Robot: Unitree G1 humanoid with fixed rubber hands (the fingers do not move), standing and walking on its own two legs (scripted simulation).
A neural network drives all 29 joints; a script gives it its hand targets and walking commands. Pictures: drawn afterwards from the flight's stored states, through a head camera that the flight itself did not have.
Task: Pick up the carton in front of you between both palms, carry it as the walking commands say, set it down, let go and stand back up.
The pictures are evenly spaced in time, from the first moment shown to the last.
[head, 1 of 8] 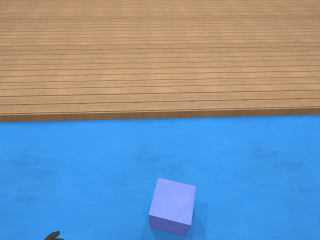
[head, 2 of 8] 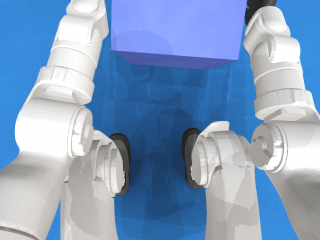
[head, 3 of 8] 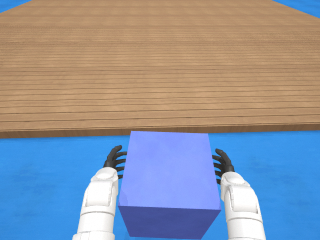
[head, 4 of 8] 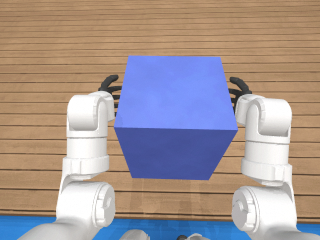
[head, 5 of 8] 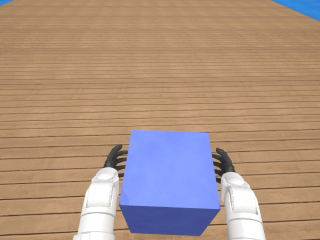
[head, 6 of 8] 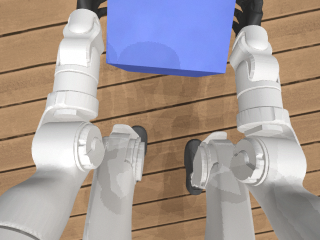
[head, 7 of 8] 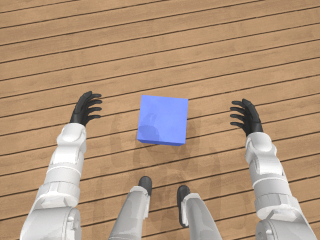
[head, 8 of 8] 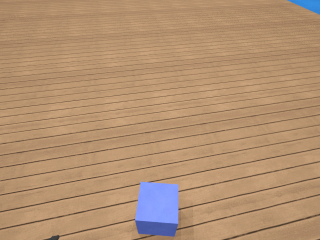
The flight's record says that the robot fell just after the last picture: no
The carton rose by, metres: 0.85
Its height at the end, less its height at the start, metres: +0.09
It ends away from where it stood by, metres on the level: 2.27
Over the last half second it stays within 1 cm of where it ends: yes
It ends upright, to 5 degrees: yes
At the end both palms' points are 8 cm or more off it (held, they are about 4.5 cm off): yes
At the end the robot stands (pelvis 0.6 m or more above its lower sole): yes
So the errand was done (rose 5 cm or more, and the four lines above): yes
